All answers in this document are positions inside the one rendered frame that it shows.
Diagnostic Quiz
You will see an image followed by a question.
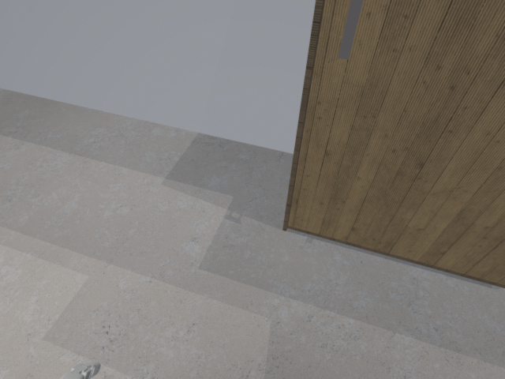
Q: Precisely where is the wardrobe door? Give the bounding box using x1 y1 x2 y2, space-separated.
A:
288 0 505 285

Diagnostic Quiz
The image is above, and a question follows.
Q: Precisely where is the handle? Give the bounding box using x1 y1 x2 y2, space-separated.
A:
339 0 363 59

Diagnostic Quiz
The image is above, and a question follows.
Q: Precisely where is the left robot hand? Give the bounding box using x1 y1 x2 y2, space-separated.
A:
60 362 101 379

